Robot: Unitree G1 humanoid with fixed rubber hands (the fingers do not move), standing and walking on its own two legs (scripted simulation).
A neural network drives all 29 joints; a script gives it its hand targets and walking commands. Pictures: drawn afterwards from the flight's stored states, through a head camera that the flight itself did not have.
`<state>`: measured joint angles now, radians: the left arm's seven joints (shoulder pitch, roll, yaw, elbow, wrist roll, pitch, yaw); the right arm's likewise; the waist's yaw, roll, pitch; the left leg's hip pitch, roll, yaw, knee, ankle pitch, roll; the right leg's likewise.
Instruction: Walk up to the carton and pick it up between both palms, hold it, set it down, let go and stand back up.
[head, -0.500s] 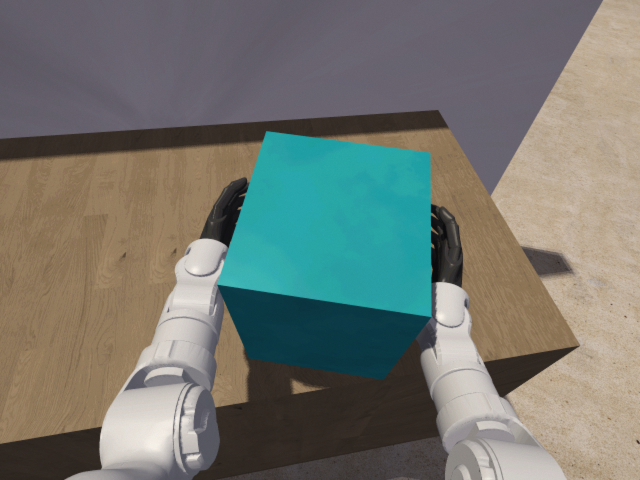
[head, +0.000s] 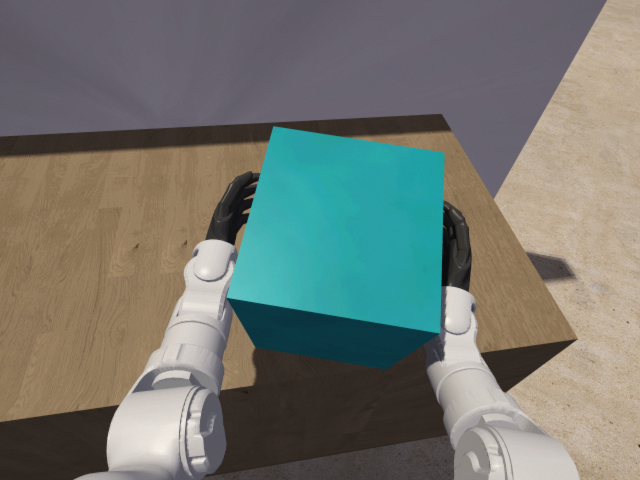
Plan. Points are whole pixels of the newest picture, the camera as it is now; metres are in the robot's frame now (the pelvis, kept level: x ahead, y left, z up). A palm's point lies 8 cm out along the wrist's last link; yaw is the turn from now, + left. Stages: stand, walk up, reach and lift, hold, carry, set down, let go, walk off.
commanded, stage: reach and lift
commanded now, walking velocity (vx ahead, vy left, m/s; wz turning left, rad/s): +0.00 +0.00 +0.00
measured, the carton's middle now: (336, 263) +0.38 -0.04 +0.05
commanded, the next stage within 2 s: none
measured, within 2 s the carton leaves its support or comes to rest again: neither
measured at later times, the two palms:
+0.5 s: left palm (231, 214) +0.44 +0.10 +0.09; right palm (449, 258) +0.37 -0.18 +0.06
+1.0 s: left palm (208, 201) +0.40 +0.11 +0.16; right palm (463, 226) +0.36 -0.18 +0.14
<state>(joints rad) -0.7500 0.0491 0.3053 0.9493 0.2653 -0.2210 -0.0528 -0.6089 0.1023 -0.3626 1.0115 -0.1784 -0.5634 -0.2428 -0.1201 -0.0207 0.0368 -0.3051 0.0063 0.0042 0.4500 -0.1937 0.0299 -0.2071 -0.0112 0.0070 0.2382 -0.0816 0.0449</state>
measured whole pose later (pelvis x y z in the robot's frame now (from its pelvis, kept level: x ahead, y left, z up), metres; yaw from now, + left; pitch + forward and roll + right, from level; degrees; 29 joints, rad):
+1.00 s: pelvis -0.01 -0.01 +0.00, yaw +0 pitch +1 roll -2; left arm -0.80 0.07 0.15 0.76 0.20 0.25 0.08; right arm -0.68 -0.01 -0.16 0.81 0.05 -0.03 -0.21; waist -0.06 0.00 -0.07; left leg -0.28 0.01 0.00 0.42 -0.16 0.02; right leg -0.21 -0.01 0.01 0.26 -0.07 0.04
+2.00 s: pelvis -0.02 -0.02 +0.00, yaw +0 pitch -1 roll -1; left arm -0.88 0.02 0.28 0.58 0.22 0.59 0.12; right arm -0.90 -0.08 -0.16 0.84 0.17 0.26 -0.15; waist -0.07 0.00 -0.07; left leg -0.24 0.01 0.00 0.41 -0.15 0.01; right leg -0.19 -0.01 0.01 0.29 -0.09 0.03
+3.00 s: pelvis -0.02 -0.02 +0.00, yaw +0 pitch -1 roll -1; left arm -0.89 0.02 0.28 0.48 0.22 0.73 0.13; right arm -0.97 -0.11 -0.14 0.81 0.23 0.40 -0.16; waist -0.07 0.00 -0.10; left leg -0.24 0.01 0.00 0.41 -0.15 0.01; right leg -0.19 -0.01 0.01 0.29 -0.09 0.03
